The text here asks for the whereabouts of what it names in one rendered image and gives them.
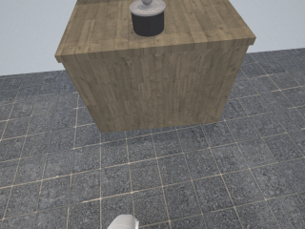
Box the lid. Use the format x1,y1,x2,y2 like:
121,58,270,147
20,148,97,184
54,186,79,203
130,0,166,17

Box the robot left thigh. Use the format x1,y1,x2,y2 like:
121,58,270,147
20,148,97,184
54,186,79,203
107,214,139,229

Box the table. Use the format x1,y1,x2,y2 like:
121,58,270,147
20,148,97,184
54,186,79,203
54,0,256,134

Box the pot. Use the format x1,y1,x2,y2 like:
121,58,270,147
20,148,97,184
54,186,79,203
131,11,165,37

